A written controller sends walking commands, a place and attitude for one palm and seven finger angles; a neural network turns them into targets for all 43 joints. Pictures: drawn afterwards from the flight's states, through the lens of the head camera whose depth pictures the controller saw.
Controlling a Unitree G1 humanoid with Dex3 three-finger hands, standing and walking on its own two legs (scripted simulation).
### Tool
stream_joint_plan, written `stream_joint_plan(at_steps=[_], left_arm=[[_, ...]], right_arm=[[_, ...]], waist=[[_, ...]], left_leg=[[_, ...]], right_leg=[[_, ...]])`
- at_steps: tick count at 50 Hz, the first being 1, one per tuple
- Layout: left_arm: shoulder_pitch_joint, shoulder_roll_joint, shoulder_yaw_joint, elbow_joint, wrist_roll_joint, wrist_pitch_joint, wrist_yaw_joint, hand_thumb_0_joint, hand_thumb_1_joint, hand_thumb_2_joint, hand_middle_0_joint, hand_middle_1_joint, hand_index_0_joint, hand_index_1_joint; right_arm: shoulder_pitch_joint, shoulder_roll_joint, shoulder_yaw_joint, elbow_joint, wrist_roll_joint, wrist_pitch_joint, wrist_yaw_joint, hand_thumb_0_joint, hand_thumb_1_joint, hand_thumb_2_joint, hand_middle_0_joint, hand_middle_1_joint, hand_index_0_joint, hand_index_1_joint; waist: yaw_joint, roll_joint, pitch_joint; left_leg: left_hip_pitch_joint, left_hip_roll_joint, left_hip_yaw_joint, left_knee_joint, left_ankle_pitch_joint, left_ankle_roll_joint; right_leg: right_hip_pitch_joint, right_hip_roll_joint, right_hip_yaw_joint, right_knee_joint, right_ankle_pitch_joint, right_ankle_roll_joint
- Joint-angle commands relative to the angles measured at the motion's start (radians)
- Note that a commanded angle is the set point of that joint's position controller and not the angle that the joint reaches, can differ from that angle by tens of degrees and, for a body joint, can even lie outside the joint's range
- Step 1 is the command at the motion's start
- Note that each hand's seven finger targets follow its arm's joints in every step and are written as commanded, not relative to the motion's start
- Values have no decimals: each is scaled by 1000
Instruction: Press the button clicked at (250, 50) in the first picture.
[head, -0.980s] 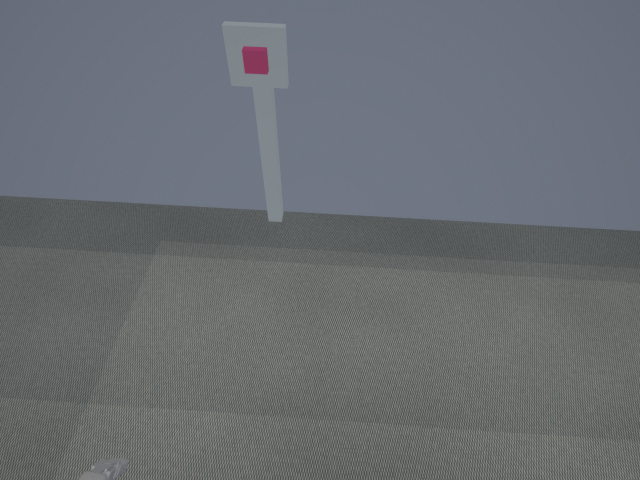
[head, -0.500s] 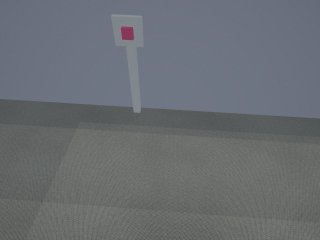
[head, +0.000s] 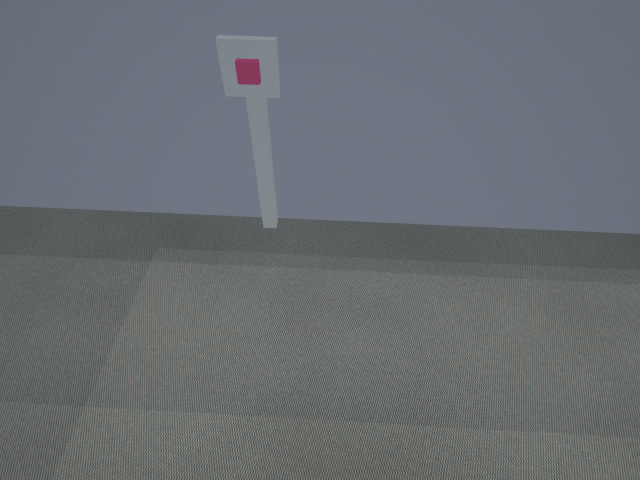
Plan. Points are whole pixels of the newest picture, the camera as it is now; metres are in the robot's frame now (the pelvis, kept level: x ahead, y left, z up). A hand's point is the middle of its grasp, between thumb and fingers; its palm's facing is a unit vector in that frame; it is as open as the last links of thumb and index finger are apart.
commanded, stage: stand and wait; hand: left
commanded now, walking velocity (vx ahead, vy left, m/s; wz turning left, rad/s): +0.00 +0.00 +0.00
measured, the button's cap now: (248, 71) +1.24 +0.29 -0.04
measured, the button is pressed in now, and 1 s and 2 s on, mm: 0 0 0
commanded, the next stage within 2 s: look at it before walking up in 0.14 s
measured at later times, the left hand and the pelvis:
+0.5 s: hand out of the picture +0.07 +0.25 -0.16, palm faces -0.04 -0.94 -0.33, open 7.4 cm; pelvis +0.00 +0.00 +0.00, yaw +0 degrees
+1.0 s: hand out of the picture +0.07 +0.24 -0.16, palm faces -0.02 -0.95 -0.31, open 7.4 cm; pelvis +0.01 +0.01 +0.00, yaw +0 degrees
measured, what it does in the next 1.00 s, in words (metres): stands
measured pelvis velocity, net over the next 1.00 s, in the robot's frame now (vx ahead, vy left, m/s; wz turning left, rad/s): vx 0.01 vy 0.01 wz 0.01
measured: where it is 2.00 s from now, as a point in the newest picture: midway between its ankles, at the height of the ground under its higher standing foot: (307, 433)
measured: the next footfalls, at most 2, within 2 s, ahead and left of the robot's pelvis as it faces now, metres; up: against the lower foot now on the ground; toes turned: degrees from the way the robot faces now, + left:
right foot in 1.60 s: +0.38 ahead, -0.07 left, +0.00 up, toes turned -4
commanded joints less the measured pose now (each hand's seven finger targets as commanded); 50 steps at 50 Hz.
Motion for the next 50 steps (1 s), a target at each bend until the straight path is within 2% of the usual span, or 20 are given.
stream_joint_plan(at_steps=[1,5,9,21,25,29,43,44,45,46,47,48,50], left_arm=[[-44,214,44,-69,-4,-21,12,0,900,900,-200,-300,-200,-300],[-41,213,44,-66,-5,-24,12,0,900,900,-200,-300,-200,-300],[-39,211,43,-63,-4,-23,12,0,900,900,-200,-300,-200,-300],[-26,212,43,-60,-5,-26,13,0,900,900,-200,-300,-200,-300],[-28,210,43,-56,-5,-25,13,0,900,900,-200,-300,-200,-300],[-30,212,42,-56,-4,-25,13,0,900,900,-200,-300,-200,-300],[-31,212,43,-57,-3,-26,13,0,900,900,-200,-300,-200,-300],[6,133,27,-39,-6,-17,16,0,900,900,-200,-300,-200,-300],[49,84,15,-22,-4,-5,17,0,900,900,-200,-300,-200,-300],[75,85,17,-19,1,1,15,0,900,900,-200,-300,-200,-300],[89,96,23,-18,5,5,10,0,900,900,-200,-300,-200,-300],[107,102,30,-22,7,7,5,0,900,900,-200,-300,-200,-300],[158,121,46,-24,6,5,2,0,900,900,-200,-300,-200,-300]], right_arm=[[-49,-202,-37,-69,-1,-20,-14,0,-900,-900,200,300,200,300],[-48,-201,-37,-66,0,-23,-15,0,-900,-900,200,300,200,300],[-51,-200,-37,-65,-1,-22,-14,0,-900,-900,200,300,200,300],[-51,-199,-36,-63,3,-22,-15,0,-900,-900,200,300,200,300],[-54,-201,-37,-61,1,-24,-16,0,-900,-900,200,300,200,300],[-56,-202,-36,-62,2,-23,-16,0,-900,-900,200,300,200,300],[-61,-203,-37,-66,2,-23,-15,0,-900,-900,200,300,200,300],[-28,-124,-18,-49,-1,-16,-12,0,-900,-900,200,300,200,300],[6,-70,-5,-34,-6,-4,-8,0,-900,-900,200,300,200,300],[32,-63,-6,-29,-9,4,-6,0,-900,-900,200,300,200,300],[36,-64,-9,-32,-12,8,-4,0,-900,-900,200,300,200,300],[45,-58,-11,-39,-15,11,-2,0,-900,-900,200,300,200,300],[61,-40,-13,-57,-17,9,-1,0,-900,-900,200,300,200,300]], waist=[[7,-6,-27],[7,-13,-50],[7,-8,-32],[7,-6,-55],[8,10,-52],[7,-6,-46],[9,-5,-50],[9,-2,-76],[12,-1,-67],[17,-28,-45],[21,-44,17],[25,-68,60],[37,-137,106]], left_leg=[[-10,110,-98,-73,71,36],[1,113,-97,-69,101,35],[-3,113,-96,-74,90,35],[14,118,-92,-66,144,34],[19,120,-95,-76,147,35],[21,119,-96,-78,143,35],[29,119,-97,-86,157,35],[30,116,-89,-75,124,26],[19,104,-78,-62,24,20],[-19,90,-75,-44,-102,25],[-86,73,-68,-29,-219,27],[-146,54,-64,-2,-285,29],[-244,13,-9,132,-272,24]], right_leg=[[-28,-111,110,-91,52,-34],[-14,-114,108,-85,94,-33],[-25,-112,108,-88,87,-32],[2,-116,104,-80,164,-33],[3,-114,100,-81,156,-30],[1,-115,103,-87,154,-30],[9,-116,96,-92,164,-28],[28,-117,85,-90,117,-15],[18,-112,78,-84,-13,-7],[3,-107,90,-94,-157,-12],[-26,-111,116,-115,-279,-21],[-42,-122,142,-132,-363,-35],[-27,-181,226,-180,-455,-83]])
